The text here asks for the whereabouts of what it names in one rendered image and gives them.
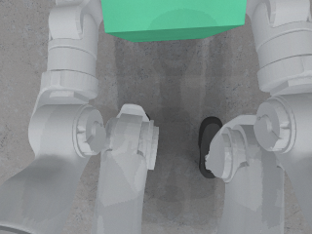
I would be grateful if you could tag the left robot forearm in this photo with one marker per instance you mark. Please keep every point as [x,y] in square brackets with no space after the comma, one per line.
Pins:
[72,54]

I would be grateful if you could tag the right robot upper arm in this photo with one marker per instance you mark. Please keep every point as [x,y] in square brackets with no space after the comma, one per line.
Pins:
[283,124]

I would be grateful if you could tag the carton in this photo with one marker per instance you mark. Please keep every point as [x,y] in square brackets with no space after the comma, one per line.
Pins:
[168,20]

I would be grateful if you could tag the right robot shin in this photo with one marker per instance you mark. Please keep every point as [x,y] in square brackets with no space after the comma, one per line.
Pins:
[243,119]

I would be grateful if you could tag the robot shin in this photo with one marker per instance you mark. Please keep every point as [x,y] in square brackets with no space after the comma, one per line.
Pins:
[243,119]
[112,123]

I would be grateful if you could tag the left robot upper arm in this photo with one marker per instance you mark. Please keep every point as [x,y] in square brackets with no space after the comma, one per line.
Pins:
[38,199]

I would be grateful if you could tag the left robot shin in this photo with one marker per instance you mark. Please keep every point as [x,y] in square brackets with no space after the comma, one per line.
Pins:
[112,123]

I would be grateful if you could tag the right robot forearm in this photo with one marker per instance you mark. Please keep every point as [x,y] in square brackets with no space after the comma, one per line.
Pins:
[282,33]

